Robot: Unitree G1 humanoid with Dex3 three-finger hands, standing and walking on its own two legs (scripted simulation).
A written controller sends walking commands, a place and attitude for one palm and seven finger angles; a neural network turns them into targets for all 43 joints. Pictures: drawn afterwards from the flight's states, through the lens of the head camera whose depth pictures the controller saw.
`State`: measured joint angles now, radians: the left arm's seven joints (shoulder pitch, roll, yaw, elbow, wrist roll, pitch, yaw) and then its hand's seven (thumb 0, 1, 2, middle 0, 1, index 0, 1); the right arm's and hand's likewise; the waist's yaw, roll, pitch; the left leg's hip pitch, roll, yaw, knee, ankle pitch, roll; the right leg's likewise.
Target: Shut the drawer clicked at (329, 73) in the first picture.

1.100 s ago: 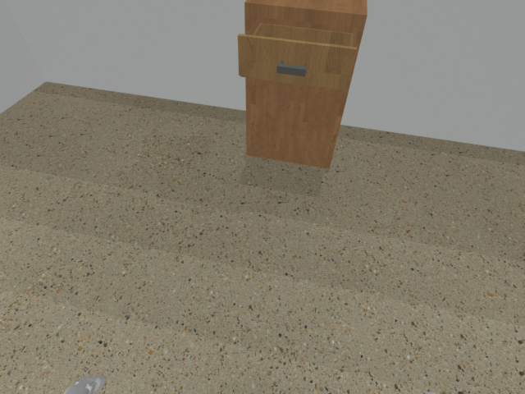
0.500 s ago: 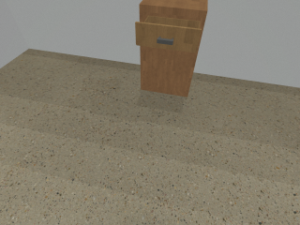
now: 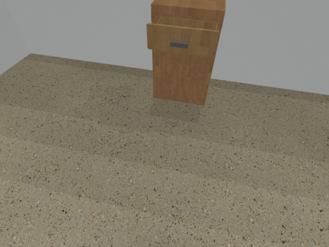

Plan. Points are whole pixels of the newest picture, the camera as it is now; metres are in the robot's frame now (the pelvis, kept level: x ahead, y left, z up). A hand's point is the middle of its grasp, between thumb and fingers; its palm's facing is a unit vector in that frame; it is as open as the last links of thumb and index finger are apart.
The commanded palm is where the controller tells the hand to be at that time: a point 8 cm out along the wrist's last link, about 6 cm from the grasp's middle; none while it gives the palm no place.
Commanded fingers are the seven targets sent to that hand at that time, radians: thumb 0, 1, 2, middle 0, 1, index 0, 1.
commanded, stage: look at it before walking up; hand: left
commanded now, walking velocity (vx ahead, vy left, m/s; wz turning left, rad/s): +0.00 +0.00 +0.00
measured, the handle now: (179, 42) +1.28 -0.03 -0.09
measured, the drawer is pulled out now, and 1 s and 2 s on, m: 0.21 0.21 0.21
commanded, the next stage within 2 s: walk to a spot facing it in 0.34 s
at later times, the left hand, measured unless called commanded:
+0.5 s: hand out of the picture +0.08 +0.24 -0.16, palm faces -0.03 -0.94 -0.33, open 7.4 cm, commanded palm none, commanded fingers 0.00 0.90 0.90 -0.20 -0.30 -0.20 -0.30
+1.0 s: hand out of the picture +0.15 +0.13 -0.18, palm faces -0.04 -0.98 -0.20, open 7.4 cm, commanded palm none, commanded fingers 0.00 0.90 0.90 -0.20 -0.30 -0.20 -0.30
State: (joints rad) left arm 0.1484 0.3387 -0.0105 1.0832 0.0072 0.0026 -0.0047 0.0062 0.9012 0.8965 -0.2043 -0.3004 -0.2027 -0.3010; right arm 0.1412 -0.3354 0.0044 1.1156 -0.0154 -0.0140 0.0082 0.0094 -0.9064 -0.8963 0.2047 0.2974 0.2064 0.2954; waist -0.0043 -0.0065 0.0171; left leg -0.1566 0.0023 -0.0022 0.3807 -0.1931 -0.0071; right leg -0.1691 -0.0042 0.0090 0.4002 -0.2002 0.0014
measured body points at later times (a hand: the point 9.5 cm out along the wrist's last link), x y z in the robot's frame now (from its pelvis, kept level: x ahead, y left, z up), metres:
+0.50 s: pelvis +0.01 +0.00 +0.00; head +0.01 +0.00 +0.45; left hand +0.08 +0.29 -0.13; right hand +0.09 -0.30 -0.13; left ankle +0.01 +0.12 -0.74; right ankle +0.01 -0.12 -0.74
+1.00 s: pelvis +0.15 -0.05 -0.01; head +0.16 -0.06 +0.44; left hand +0.16 +0.18 -0.16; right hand +0.06 -0.27 -0.17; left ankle +0.08 +0.09 -0.66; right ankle +0.09 -0.11 -0.74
